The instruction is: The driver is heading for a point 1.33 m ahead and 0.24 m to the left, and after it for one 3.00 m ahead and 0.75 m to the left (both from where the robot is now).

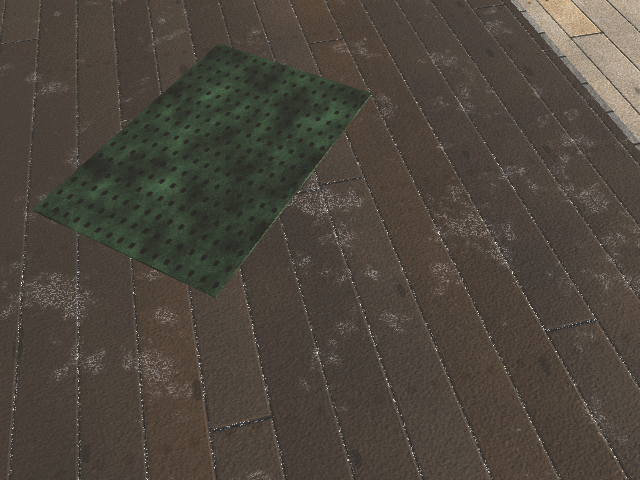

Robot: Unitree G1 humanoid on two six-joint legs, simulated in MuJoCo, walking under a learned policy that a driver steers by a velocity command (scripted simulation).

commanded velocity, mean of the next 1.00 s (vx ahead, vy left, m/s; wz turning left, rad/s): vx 0.50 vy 0.00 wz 0.10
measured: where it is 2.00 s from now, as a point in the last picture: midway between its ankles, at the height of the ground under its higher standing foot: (276, 265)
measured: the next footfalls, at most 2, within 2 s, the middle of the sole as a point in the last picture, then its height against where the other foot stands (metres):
right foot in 0.36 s outside the picture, level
left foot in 0.92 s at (303, 396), level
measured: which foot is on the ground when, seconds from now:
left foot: down 0.00-0.36, up 0.38-0.90, down 0.92-1.00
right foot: up 0.00-0.34, down 0.36-0.92, up 0.94-1.00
